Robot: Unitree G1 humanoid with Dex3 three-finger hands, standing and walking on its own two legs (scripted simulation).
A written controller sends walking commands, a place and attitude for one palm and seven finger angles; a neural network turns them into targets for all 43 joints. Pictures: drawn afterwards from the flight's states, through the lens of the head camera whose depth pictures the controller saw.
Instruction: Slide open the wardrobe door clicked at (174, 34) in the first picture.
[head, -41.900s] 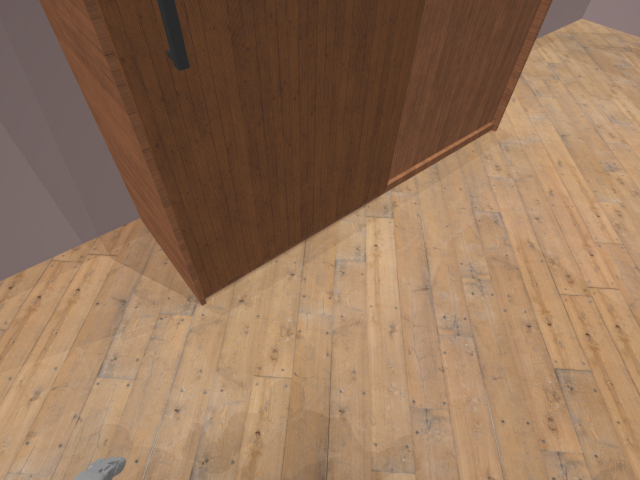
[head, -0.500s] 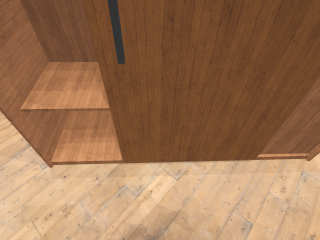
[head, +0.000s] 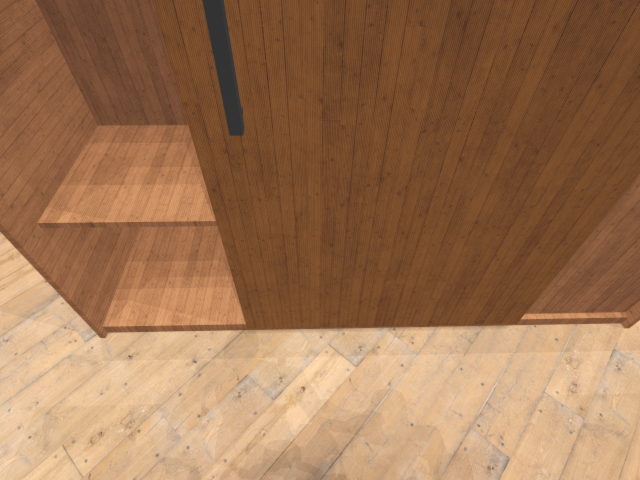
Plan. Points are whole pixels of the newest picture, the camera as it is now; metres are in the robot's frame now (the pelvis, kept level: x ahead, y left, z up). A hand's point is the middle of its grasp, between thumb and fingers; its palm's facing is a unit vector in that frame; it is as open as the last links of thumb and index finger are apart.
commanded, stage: look to check the result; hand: left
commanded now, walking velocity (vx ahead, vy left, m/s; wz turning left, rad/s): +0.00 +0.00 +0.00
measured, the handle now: (226, 56) +0.65 +0.19 +0.21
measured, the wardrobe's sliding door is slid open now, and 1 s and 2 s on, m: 0.50 0.50 0.50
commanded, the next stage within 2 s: stand and wait in 0.12 s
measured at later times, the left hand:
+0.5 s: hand out of the picture +0.08 +0.22 -0.16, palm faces -0.03 -0.95 -0.31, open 7.4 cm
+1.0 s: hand out of the picture +0.06 +0.22 -0.16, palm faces -0.03 -0.95 -0.31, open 7.4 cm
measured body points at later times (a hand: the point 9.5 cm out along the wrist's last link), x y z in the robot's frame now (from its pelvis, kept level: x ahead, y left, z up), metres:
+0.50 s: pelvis +0.01 -0.02 +0.00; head +0.02 -0.02 +0.45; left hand +0.08 +0.27 -0.14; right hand +0.08 -0.30 -0.14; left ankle -0.02 +0.11 -0.75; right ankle -0.03 -0.11 -0.75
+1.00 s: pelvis -0.01 -0.02 +0.00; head +0.00 -0.02 +0.45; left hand +0.06 +0.27 -0.14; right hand +0.06 -0.30 -0.14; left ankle -0.02 +0.11 -0.75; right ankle -0.03 -0.11 -0.75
